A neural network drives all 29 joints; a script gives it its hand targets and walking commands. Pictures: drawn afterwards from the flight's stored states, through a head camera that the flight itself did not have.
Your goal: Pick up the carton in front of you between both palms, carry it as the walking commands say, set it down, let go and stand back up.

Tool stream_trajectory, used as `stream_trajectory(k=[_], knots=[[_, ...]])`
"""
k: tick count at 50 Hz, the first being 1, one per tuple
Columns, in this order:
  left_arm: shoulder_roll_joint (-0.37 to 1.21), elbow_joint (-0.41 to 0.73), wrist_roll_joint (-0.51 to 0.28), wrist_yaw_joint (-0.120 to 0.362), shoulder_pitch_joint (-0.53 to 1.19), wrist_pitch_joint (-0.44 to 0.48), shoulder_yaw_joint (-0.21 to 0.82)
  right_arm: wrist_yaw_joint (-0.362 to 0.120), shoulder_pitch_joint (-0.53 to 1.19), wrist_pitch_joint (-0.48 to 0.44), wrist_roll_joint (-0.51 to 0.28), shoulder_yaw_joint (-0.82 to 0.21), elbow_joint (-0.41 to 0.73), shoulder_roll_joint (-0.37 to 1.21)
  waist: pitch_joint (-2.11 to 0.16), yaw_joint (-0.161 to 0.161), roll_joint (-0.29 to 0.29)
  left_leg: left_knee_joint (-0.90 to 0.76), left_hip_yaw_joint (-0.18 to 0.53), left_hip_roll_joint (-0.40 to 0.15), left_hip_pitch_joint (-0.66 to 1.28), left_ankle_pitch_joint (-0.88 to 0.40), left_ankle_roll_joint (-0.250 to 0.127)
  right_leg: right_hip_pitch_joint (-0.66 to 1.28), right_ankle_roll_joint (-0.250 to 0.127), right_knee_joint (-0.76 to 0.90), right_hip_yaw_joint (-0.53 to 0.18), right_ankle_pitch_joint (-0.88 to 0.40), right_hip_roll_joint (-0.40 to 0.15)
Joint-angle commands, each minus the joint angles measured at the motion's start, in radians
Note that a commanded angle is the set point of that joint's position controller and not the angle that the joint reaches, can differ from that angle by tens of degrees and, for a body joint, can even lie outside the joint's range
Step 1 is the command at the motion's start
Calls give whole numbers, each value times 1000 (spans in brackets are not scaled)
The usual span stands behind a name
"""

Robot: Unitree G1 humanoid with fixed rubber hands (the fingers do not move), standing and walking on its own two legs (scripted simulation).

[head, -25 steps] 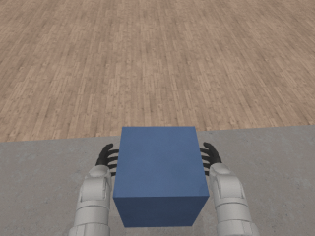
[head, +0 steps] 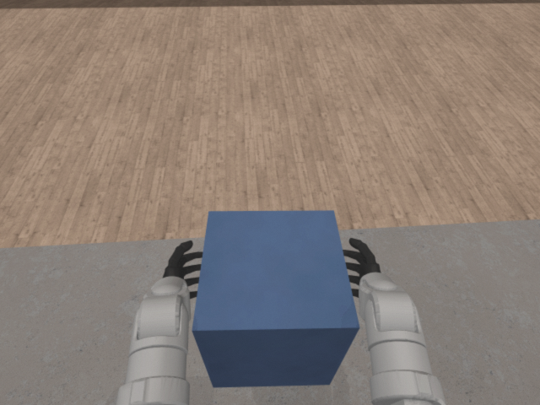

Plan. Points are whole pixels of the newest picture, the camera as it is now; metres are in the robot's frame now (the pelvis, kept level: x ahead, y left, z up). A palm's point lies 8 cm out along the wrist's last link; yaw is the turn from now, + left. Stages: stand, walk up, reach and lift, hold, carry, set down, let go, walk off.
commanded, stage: hold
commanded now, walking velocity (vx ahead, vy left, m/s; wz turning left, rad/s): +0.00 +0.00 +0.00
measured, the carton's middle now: (271, 301) +0.31 +0.00 -0.02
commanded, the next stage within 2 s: carry in 0.80 s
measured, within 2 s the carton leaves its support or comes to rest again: neither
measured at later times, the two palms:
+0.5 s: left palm (175, 283) +0.29 +0.15 +0.05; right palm (368, 280) +0.29 -0.15 +0.05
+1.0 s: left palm (179, 269) +0.31 +0.15 +0.06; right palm (368, 266) +0.31 -0.15 +0.06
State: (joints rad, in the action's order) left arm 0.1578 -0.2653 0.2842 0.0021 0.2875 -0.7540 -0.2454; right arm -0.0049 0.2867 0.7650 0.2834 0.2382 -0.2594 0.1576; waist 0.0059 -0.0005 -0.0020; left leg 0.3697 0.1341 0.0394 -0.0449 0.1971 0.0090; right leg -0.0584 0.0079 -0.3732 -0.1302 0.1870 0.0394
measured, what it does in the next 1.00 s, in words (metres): stands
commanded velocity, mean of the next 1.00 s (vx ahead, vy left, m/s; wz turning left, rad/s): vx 0.12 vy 0.00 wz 0.00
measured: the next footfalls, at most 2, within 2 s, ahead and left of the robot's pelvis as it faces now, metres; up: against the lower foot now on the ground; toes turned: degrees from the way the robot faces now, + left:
left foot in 1.20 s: +0.14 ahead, +0.10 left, +0.00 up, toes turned +8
right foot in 1.52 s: +0.41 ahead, -0.12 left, +0.00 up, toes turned -10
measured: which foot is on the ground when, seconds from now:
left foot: down 0.00-1.00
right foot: down 0.00-1.00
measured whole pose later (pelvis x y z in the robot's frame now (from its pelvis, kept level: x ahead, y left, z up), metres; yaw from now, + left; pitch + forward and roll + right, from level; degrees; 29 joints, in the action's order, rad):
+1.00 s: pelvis +0.03 -0.01 -0.01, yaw +0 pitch +1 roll +0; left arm 0.14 -0.04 0.19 -0.03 0.20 -0.85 -0.17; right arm 0.03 0.21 0.86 0.20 0.15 -0.04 0.14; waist -0.14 0.00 -0.01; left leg 0.52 0.05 -0.01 -0.24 0.30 0.01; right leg -0.27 0.00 -0.56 -0.02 0.36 -0.01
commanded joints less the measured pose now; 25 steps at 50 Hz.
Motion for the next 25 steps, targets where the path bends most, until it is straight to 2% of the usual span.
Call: stream_trajectory(k=[1, 8, 25], knots=[[927, 17, -269, 250, 538, 34, 548, -240, 535, -40, -265, -544, 18, 931, -201, -1, 2, -62, -67, 50, -10, -62, -1, 41, 4, 55, 64, -68, 48], [927, -4, -261, 251, 549, 34, 537, -242, 545, -41, -255, -533, -5, 931, -200, 0, 2, -64, -69, 49, -14, -50, -1, 41, 5, 56, 65, -57, 47], [923, 42, -271, 243, 472, 26, 548, -238, 473, -35, -266, -546, 47, 918, -223, 0, 0, -65, -61, 53, 25, -176, 6, 72, 8, 57, 58, -177, 53]])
